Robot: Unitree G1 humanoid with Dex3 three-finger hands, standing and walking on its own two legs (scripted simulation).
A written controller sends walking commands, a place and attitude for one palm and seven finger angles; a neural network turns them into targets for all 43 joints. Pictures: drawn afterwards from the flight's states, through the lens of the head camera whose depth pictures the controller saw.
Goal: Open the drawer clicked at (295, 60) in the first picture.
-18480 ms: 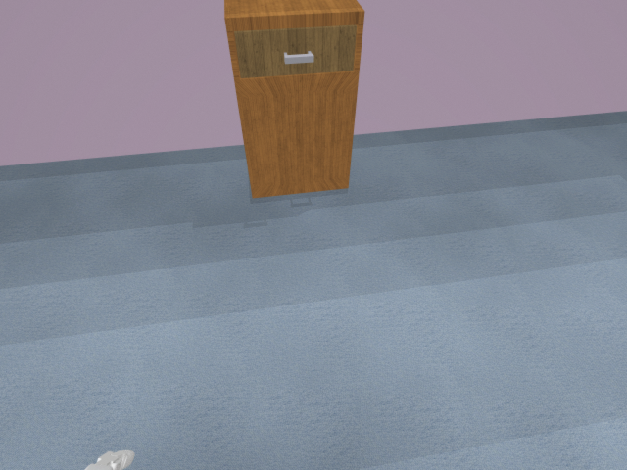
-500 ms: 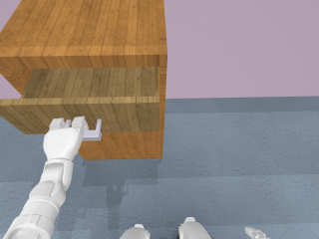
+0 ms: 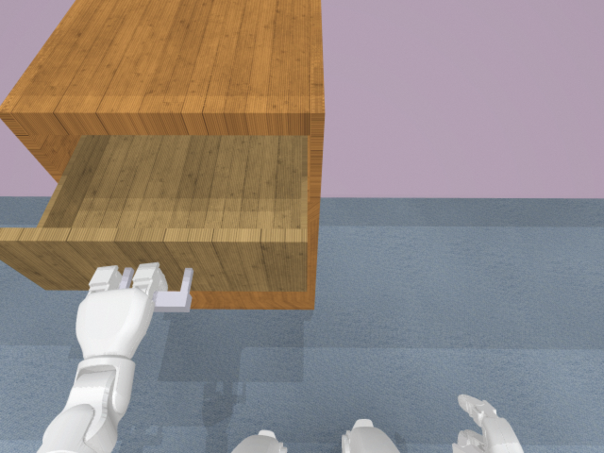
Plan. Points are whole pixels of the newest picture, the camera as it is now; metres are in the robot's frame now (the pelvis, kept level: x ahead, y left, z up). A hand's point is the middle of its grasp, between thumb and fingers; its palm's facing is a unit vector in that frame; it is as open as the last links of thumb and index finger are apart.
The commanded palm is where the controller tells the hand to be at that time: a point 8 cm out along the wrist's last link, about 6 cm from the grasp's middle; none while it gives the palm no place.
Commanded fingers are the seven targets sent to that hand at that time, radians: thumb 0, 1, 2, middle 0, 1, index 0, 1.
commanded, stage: pull the drawer open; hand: left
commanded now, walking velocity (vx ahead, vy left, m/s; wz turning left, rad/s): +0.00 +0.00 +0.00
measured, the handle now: (154, 288) +0.33 +0.24 -0.02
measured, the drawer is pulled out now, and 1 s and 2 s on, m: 0.19 0.29 0.30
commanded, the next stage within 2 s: open the thumb to release the handle in 1.24 s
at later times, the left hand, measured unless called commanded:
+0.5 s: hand (126, 364) +0.23 +0.26 -0.04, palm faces -0.04 -0.05 -1.00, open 5.4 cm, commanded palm +0.20 +0.25 +0.00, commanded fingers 0.00 0.90 0.90 -0.40 -1.35 -0.40 -1.35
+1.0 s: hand (114, 411) +0.17 +0.25 -0.04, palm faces -0.07 -0.07 -0.99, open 5.4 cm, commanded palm +0.14 +0.24 +0.00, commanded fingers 0.00 0.90 0.90 -0.40 -1.35 -0.40 -1.35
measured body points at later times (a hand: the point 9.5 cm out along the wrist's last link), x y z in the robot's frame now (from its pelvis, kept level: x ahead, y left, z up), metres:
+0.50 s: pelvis +0.01 +0.00 +0.00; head +0.09 -0.01 +0.44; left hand +0.23 +0.26 +0.01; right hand +0.18 -0.25 -0.12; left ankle -0.04 +0.10 -0.66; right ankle +0.03 -0.11 -0.66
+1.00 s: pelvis +0.01 +0.00 -0.01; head +0.08 -0.02 +0.43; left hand +0.17 +0.25 +0.01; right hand +0.21 -0.23 -0.11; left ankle -0.04 +0.10 -0.66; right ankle +0.03 -0.11 -0.66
